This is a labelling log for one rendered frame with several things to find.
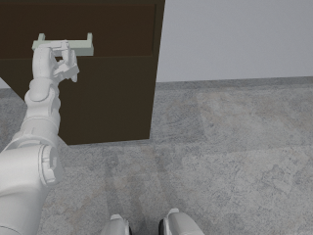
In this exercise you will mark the handle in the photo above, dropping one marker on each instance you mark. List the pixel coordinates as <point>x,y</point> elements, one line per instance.
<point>80,47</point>

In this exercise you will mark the left robot forearm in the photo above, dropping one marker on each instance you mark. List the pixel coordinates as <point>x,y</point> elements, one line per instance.
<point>42,119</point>

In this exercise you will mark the drawer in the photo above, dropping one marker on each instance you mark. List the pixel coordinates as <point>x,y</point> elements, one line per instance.
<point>118,29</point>

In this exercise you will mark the right robot thigh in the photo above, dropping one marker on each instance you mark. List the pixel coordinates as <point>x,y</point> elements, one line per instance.
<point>179,223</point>

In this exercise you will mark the left robot hand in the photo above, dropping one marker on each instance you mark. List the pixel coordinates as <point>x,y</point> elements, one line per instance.
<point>45,65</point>

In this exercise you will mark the cabinet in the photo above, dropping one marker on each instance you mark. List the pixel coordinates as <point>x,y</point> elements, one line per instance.
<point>112,99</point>

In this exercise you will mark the left robot upper arm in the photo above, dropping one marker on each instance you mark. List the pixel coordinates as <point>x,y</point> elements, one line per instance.
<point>27,175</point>

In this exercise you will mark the right robot shin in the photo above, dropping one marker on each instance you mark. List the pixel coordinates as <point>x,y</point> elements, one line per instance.
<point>171,211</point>

